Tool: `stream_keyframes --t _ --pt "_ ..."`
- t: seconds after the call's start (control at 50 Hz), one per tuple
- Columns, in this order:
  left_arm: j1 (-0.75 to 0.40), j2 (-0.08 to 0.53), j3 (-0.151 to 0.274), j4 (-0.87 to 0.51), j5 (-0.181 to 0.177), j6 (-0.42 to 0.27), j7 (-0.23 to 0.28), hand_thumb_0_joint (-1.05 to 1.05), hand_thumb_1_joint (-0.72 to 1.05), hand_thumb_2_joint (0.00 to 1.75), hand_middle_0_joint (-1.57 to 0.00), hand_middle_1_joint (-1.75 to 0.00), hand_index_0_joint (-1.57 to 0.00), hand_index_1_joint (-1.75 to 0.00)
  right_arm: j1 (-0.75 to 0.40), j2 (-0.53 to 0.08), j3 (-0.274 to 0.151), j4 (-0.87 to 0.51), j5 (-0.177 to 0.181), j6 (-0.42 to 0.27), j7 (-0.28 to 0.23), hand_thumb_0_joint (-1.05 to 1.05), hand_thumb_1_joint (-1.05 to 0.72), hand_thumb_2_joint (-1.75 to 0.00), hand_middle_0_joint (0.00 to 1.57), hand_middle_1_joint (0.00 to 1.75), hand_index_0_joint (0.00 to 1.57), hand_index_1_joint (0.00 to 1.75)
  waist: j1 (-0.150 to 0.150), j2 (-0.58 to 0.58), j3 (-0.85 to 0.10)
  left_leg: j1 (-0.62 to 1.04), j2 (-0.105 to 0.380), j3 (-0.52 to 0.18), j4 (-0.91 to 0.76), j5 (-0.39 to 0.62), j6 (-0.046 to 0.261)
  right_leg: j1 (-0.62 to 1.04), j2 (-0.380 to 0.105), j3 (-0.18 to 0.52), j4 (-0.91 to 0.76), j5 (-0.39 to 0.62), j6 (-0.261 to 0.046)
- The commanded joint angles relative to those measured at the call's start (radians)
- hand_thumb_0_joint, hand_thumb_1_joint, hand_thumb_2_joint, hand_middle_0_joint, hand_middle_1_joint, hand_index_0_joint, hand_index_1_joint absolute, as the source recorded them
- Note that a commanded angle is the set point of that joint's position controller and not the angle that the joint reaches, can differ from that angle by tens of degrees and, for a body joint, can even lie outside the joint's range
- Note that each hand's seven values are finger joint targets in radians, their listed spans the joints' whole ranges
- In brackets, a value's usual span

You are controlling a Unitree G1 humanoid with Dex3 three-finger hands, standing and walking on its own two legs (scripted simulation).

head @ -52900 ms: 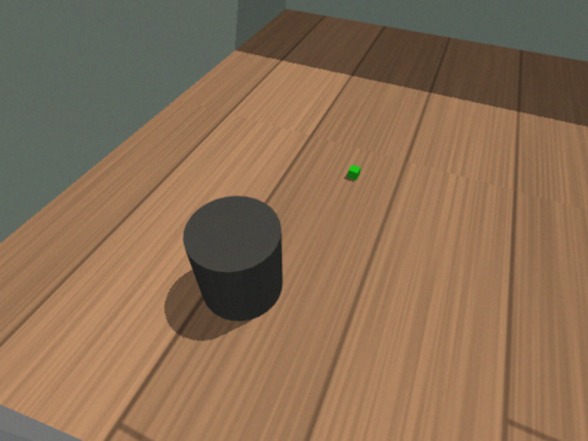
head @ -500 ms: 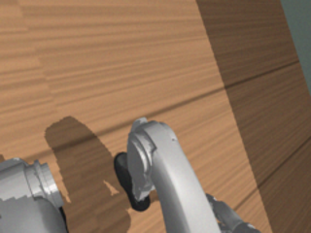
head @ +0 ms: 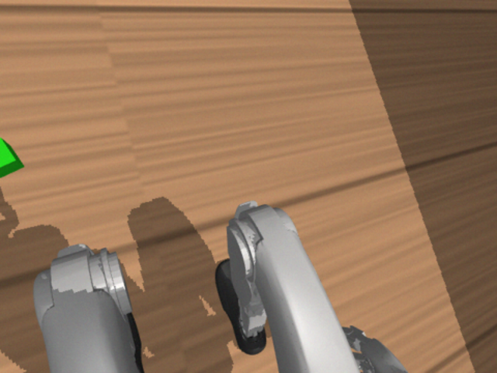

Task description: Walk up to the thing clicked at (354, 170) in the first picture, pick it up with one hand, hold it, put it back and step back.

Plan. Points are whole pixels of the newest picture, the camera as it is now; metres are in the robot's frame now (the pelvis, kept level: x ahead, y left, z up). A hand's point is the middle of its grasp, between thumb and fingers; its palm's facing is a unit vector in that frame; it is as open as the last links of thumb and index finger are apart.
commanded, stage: withdraw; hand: left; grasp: from above
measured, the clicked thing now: out of the picture +0.49 +0.32 -0.31
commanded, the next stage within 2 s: home in 0.52 s
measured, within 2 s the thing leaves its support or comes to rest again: neither
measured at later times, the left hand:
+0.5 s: hand out of the picture +0.45 +0.32 -0.16, palm faces -0.46 -0.08 -0.89, open 12.2 cm
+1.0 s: hand out of the picture +0.43 +0.32 -0.05, palm faces -0.34 -0.40 -0.85, open 10.0 cm
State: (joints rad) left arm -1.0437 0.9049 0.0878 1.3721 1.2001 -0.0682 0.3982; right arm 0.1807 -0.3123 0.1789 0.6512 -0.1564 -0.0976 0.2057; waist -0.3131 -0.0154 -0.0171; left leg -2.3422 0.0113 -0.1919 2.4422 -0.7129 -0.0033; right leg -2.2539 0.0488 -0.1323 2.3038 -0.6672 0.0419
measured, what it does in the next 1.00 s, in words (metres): rises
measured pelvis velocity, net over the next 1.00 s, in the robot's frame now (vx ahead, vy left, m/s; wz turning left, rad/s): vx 0.00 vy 0.00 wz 0.09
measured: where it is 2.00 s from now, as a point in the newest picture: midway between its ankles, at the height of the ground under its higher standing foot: (191, 348)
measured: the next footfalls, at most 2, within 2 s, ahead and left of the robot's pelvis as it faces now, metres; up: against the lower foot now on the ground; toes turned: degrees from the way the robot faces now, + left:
none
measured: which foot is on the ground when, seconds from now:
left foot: down 0.00-1.00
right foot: down 0.00-1.00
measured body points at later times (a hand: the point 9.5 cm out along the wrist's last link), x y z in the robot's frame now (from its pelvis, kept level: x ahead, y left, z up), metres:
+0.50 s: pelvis -0.02 +0.00 +0.01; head +0.22 +0.11 +0.37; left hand +0.47 +0.32 -0.11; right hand +0.04 -0.29 -0.07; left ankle +0.06 +0.13 -0.29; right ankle +0.11 -0.12 -0.29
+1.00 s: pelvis +0.00 +0.00 +0.07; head +0.22 +0.06 +0.46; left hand +0.44 +0.34 +0.00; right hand +0.07 -0.25 -0.05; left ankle +0.06 +0.13 -0.29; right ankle +0.11 -0.12 -0.29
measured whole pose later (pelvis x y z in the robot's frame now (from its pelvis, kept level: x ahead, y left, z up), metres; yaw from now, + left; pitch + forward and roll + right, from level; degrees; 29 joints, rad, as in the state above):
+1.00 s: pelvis +0.00 +0.00 +0.07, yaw +5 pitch +37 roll -7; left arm -0.70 0.64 0.10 0.88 0.79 0.02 0.05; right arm 0.24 -0.27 0.05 0.64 -0.04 0.05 0.11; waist -0.17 0.07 -0.13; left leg -2.14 0.01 -0.09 2.18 -0.69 0.01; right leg -2.08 0.02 -0.05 2.10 -0.67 0.04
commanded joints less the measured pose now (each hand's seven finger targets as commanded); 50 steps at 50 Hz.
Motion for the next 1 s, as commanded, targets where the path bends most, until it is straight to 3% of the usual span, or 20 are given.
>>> stream_keyframes --t 0.0,0.04,0.1,0.16,0.22,0.3,0.36,0.4,0.44,0.52,0.58,0.6,0.62,0.66,0.72,0.78,0.82,0.86,0.92,0.98 --pt "-0.281 0.138 -0.044 -0.148 -0.085 0.056 -0.108 0.0 -0.25 0.77 -0.32 -0.73 -0.31 -0.74 0.229 -0.279 -0.124 0.002 0.035 0.038 -0.014 0.0 -0.9 -0.9 0.2 0.3 0.2 0.3 -0.024 0.35 -0.621 0.474 0.002 0.104 -0.324 0.198 0.033 0.414 0.039 -0.054 -0.278 0.232 -0.081" --pt "-0.273 0.09 -0.079 -0.151 -0.108 0.048 -0.192 0.0 -0.27 0.79 -0.31 -0.74 -0.3 -0.75 0.233 -0.282 -0.139 -0.009 0.044 0.06 -0.03 0.0 -0.91 -0.9 0.2 0.3 0.2 0.3 -0.037 0.279 -0.582 0.461 0.0 0.099 -0.331 0.184 0.034 0.427 0.036 -0.051 -0.303 0.205 -0.087" --pt "-0.249 0.104 -0.084 -0.194 -0.107 0.013 -0.287 0.0 -0.23 0.76 -0.36 -0.71 -0.35 -0.72 0.245 -0.277 -0.143 -0.02 0.053 0.093 -0.058 0.0 -0.9 -0.9 0.2 0.3 0.2 0.3 -0.019 0.206 -0.561 0.43 -0.013 0.116 -0.331 0.199 0.038 0.491 0.025 -0.029 -0.339 0.209 -0.086" --pt "-0.254 0.141 -0.062 -0.229 -0.104 -0.046 -0.332 0.0 -0.18 0.73 -0.38 -0.68 -0.37 -0.68 0.238 -0.269 -0.14 -0.035 0.057 0.114 -0.088 0.0 -0.9 -0.9 0.2 0.3 0.2 0.3 0.008 0.164 -0.582 0.419 -0.02 0.126 -0.322 0.201 0.037 0.51 0.02 -0.011 -0.356 0.195 -0.088" --pt "-0.239 0.175 -0.038 -0.253 -0.083 -0.112 -0.337 0.0 -0.18 0.73 -0.39 -0.67 -0.38 -0.68 0.218 -0.256 -0.127 -0.048 0.056 0.129 -0.108 0.0 -0.9 -0.9 0.2 0.3 0.2 0.3 0.033 0.19 -0.596 0.45 -0.019 0.129 -0.315 0.203 0.032 0.476 0.018 -0.006 -0.343 0.18 -0.089" --pt "-0.292 0.176 -0.017 -0.277 -0.027 -0.197 -0.24 0.0 -0.18 0.72 -0.38 -0.66 -0.38 -0.67 0.19 -0.238 -0.103 -0.047 0.046 0.138 -0.114 0.0 -0.9 -0.9 0.2 0.3 0.2 0.3 0.043 0.307 -0.651 0.528 -0.018 0.125 -0.32 0.202 0.024 0.413 0.019 -0.022 -0.296 0.179 -0.088" --pt "-0.309 0.152 -0.024 -0.147 0.013 -0.219 -0.129 0.0 -0.2 0.74 -0.35 -0.69 -0.35 -0.69 0.169 -0.244 -0.092 -0.027 0.034 0.135 -0.109 0.0 -0.89 -0.9 0.2 0.3 0.2 0.3 0.007 0.32 -0.577 0.504 -0.021 0.122 -0.316 0.128 0.024 0.337 0.023 -0.036 -0.277 0.119 -0.088" --pt "-0.396 0.159 -0.034 -0.126 0.048 -0.223 -0.067 0.0 -0.21 0.74 -0.33 -0.71 -0.34 -0.7 0.174 -0.246 -0.088 -0.01 0.025 0.124 -0.109 0.0 -0.89 -0.89 0.2 0.3 0.2 0.3 -0.02 0.384 -0.58 0.548 -0.019 0.11 -0.328 0.113 0.019 0.287 0.019 -0.052 -0.25 0.124 -0.087" --pt "-0.46 0.201 -0.017 -0.113 0.085 -0.215 -0.014 0.0 -0.19 0.72 -0.36 -0.69 -0.36 -0.68 0.17 -0.256 -0.094 0.003 0.016 0.113 -0.109 0.0 -0.89 -0.89 0.2 0.3 0.2 0.3 -0.016 0.442 -0.622 0.591 -0.016 0.101 -0.333 0.112 0.013 0.256 0.017 -0.062 -0.224 0.133 -0.088" --pt "-0.514 0.251 0.019 -0.096 0.103 -0.168 0.065 0.0 -0.16 0.7 -0.39 -0.65 -0.39 -0.65 0.179 -0.271 -0.106 0.02 -0.001 0.079 -0.111 0.0 -0.9 -0.9 0.2 0.3 0.2 0.3 -0.025 0.48 -0.672 0.634 -0.012 0.108 -0.325 0.115 0.011 0.241 0.007 -0.06 -0.206 0.147 -0.085" --pt "-0.52 0.264 0.033 -0.087 0.095 -0.115 0.079 0.0 -0.13 0.67 -0.42 -0.62 -0.42 -0.62 0.189 -0.27 -0.112 0.024 0.001 0.064 -0.107 0.0 -0.9 -0.9 0.2 0.3 0.2 0.3 -0.019 0.525 -0.747 0.654 -0.01 0.114 -0.32 0.154 0.013 0.252 0.003 -0.054 -0.194 0.184 -0.085" --pt "-0.515 0.249 0.027 -0.078 0.084 -0.098 0.075 0.0 -0.05 0.75 -0.34 -0.67 -0.34 -0.69 0.185 -0.267 -0.113 0.021 0.004 0.061 -0.105 0.0 -0.88 -0.9 0.2 0.3 0.2 0.3 -0.017 0.513 -0.763 0.654 -0.011 0.113 -0.321 0.162 0.014 0.249 0.004 -0.051 -0.193 0.194 -0.088" --pt "-0.517 0.244 0.024 -0.072 0.08 -0.081 0.066 0.0 -0.13 0.7 -0.38 -0.68 -0.38 -0.67 0.199 -0.262 -0.111 0.025 0.009 0.059 -0.104 0.0 -0.89 -0.89 0.2 0.3 0.2 0.3 -0.019 0.518 -0.774 0.651 -0.012 0.121 -0.32 0.172 0.017 0.264 0.006 -0.048 -0.203 0.203 -0.088" --pt "-0.451 0.222 0.015 -0.049 0.054 -0.044 0.036 0.0 -0.1 0.86 -0.24 -0.63 -0.22 -0.66 0.214 -0.257 -0.114 0.023 0.016 0.054 -0.099 0.0 -0.89 -0.9 0.2 0.3 0.2 0.3 -0.003 0.488 -0.784 0.637 -0.017 0.128 -0.323 0.199 0.022 0.296 0.007 -0.046 -0.217 0.221 -0.088" --pt "-0.328 0.193 0.023 -0.09 -0.02 0.009 -0.031 0.0 -0.01 0.87 -0.23 -0.56 -0.21 -0.58 0.232 -0.25 -0.139 0.019 0.03 0.065 -0.09 0.0 -0.89 -0.9 0.2 0.3 0.2 0.3 0.051 0.464 -0.84 0.663 -0.016 0.133 -0.362 0.251 0.021 0.379 0.009 -0.041 -0.246 0.251 -0.086" --pt "-0.216 0.13 0.021 -0.191 -0.131 0.044 -0.134 0.0 0.2 0.87 -0.22 -0.5 -0.21 -0.51 0.257 -0.245 -0.171 0.005 0.053 0.084 -0.081 0.0 -0.89 -0.9 0.2 0.3 0.2 0.3 0.075 0.404 -0.842 0.656 -0.016 0.139 -0.402 0.286 0.024 0.457 0.007 -0.028 -0.29 0.27 -0.083" --pt "-0.143 0.132 0.04 -0.334 -0.207 0.052 -0.206 0.0 0.35 0.87 -0.21 -0.45 -0.2 -0.46 0.262 -0.241 -0.194 -0.02 0.071 0.102 -0.081 0.0 -0.89 -0.9 0.2 0.3 0.2 0.3 0.116 0.365 -0.907 0.672 -0.02 0.155 -0.42 0.317 0.031 0.555 0.011 -0.008 -0.335 0.291 -0.083" --pt "-0.016 0.072 0.05 -0.497 -0.304 0.069 -0.268 0.0 0.48 0.83 -0.2 -0.38 -0.19 -0.38 0.261 -0.229 -0.217 -0.047 0.094 0.118 -0.086 0.0 -0.9 -0.9 0.2 0.3 0.2 0.3 0.149 0.338 -0.925 0.713 -0.019 0.157 -0.467 0.347 0.028 0.599 0.004 0.009 -0.378 0.31 -0.084" --pt "0.136 0.001 0.069 -0.703 -0.449 0.085 -0.329 0.0 0.72 0.82 -0.18 -0.28 -0.18 -0.28 0.235 -0.211 -0.227 -0.072 0.117 0.131 -0.106 0.0 -0.9 -0.9 0.2 0.3 0.2 0.3 0.155 0.232 -0.875 0.71 -0.018 0.146 -0.516 0.352 0.037 0.647 0.003 0.024 -0.444 0.326 -0.081" --pt "0.224 -0.02 0.11 -0.856 -0.542 0.089 -0.356 0.0 0.9 0.9 -0.2 -0.3 -0.2 -0.3 0.202 -0.185 -0.236 -0.097 0.132 0.137 -0.127 0.0 -0.9 -0.9 0.2 0.3 0.2 0.3 0.18 0.161 -0.855 0.712 -0.018 0.14 -0.567 0.308 0.047 0.709 -0.001 0.047 -0.518 0.299 -0.08"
